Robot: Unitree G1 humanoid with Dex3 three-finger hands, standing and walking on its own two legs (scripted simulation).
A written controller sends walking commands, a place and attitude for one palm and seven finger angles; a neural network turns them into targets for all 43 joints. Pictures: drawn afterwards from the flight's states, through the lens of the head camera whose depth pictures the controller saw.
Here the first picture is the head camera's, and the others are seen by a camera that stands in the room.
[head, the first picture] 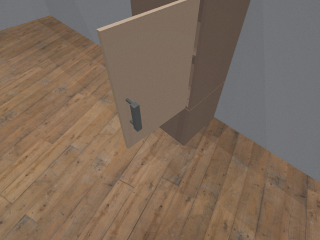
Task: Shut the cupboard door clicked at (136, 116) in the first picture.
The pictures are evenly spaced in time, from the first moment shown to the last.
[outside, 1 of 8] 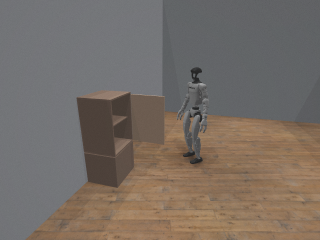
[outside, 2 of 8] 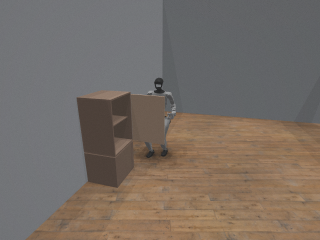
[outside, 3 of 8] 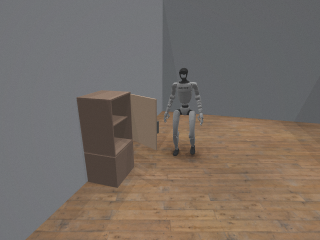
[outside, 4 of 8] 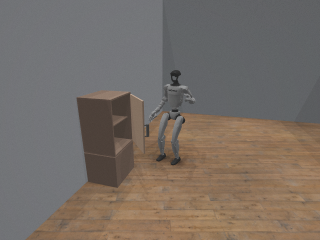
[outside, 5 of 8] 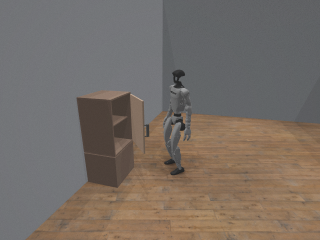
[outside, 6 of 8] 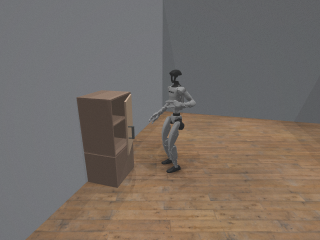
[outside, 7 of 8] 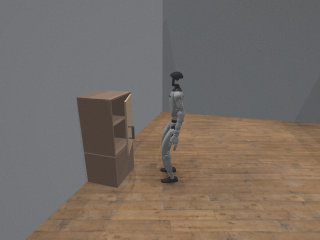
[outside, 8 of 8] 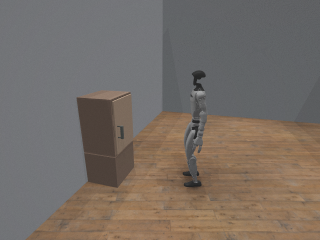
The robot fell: no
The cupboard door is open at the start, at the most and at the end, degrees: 87 87 0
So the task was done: yes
